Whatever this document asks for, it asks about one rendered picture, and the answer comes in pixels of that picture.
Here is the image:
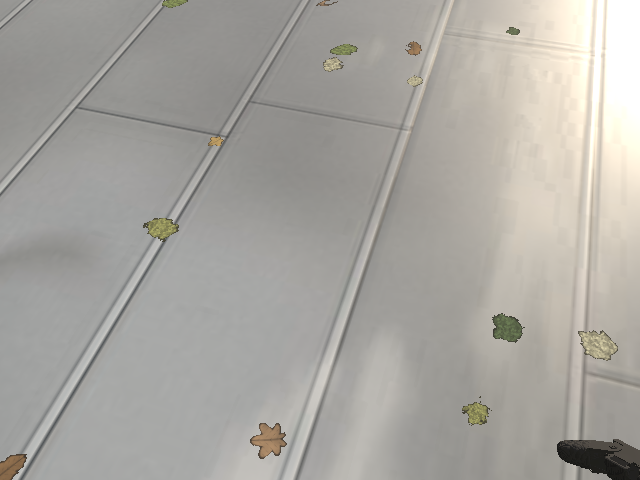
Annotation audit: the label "robot right hand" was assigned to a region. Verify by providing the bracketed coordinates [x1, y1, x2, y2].
[557, 439, 640, 480]

